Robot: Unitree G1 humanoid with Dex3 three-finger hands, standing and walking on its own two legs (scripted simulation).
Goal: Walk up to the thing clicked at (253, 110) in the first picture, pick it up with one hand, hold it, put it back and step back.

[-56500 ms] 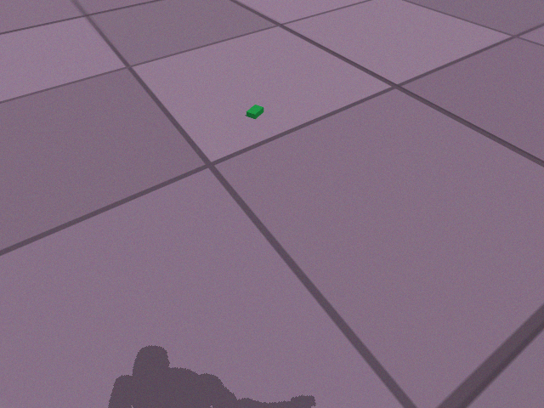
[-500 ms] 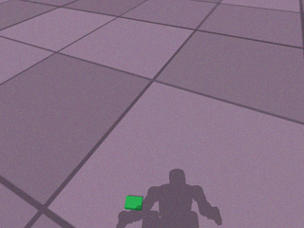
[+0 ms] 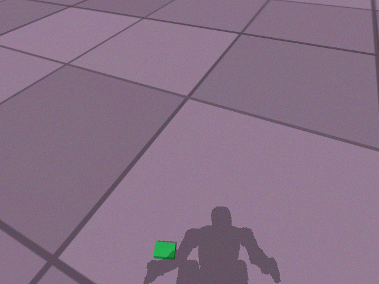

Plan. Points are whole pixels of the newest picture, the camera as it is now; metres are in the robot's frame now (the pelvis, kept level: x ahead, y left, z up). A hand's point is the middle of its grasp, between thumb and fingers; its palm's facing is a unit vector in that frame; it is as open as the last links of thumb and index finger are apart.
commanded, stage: stand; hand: left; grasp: from above
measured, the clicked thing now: (165, 250) +0.46 +0.17 -0.76
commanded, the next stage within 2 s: step back in 1.22 s
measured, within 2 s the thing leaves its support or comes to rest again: neither
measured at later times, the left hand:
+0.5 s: hand out of the picture +0.08 +0.24 -0.16, palm faces +0.02 -0.94 -0.34, open 7.4 cm
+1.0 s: hand out of the picture +0.09 +0.24 -0.16, palm faces +0.01 -0.94 -0.34, open 7.4 cm
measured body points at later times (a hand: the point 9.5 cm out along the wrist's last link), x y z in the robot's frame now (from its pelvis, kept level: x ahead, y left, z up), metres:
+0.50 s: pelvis +0.01 -0.01 +0.00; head +0.02 -0.01 +0.45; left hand +0.08 +0.29 -0.13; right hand +0.08 -0.30 -0.14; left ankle +0.01 +0.14 -0.75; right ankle +0.00 -0.13 -0.75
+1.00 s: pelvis +0.02 -0.01 +0.00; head +0.02 -0.01 +0.45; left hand +0.09 +0.29 -0.13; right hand +0.09 -0.31 -0.14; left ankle +0.01 +0.14 -0.75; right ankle +0.00 -0.13 -0.75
